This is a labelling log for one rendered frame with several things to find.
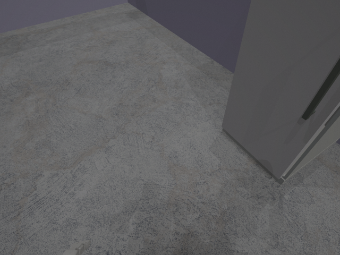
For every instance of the handle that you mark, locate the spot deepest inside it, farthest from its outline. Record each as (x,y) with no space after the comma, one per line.
(322,91)

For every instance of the robot left hand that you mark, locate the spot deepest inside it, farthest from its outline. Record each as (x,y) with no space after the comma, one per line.
(78,248)

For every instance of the fridge door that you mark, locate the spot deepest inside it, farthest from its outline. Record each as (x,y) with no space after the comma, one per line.
(288,49)

